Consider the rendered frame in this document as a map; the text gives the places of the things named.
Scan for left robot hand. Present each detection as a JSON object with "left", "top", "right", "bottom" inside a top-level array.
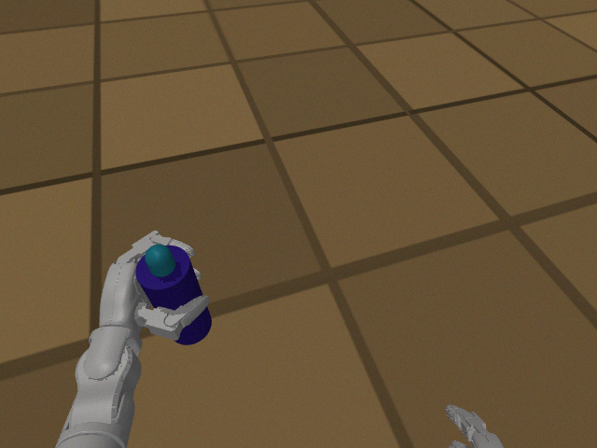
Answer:
[{"left": 99, "top": 231, "right": 210, "bottom": 341}]

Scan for right robot hand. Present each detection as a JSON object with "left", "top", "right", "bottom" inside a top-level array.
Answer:
[{"left": 446, "top": 404, "right": 505, "bottom": 448}]

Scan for left robot arm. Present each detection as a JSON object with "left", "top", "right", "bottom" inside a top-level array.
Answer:
[{"left": 55, "top": 325, "right": 142, "bottom": 448}]

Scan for bottle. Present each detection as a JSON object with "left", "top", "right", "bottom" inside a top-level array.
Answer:
[{"left": 135, "top": 245, "right": 212, "bottom": 345}]

